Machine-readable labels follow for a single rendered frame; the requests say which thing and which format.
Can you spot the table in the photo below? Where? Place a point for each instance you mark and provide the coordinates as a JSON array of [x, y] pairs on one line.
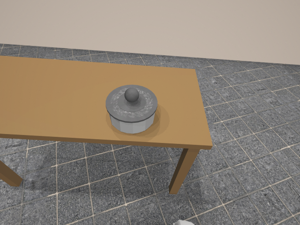
[[64, 100]]

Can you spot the pot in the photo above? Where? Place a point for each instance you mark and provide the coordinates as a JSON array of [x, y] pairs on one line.
[[132, 128]]

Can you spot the knob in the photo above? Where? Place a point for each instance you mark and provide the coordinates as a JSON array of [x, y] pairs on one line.
[[131, 94]]

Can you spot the lid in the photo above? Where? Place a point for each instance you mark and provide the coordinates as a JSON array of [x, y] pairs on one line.
[[131, 112]]

